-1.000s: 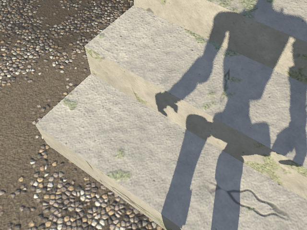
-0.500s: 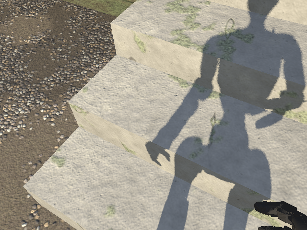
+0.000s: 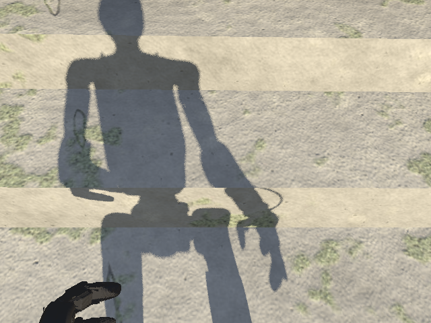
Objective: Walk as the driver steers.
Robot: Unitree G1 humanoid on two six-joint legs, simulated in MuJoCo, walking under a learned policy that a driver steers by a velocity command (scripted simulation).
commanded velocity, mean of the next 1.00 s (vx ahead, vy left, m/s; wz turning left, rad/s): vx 1.00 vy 0.00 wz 0.21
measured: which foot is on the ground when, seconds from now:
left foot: up 0.00-0.32, down 0.34-0.72, up 0.74-1.00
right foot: down 0.00-0.34, up 0.36-0.70, down 0.72-1.00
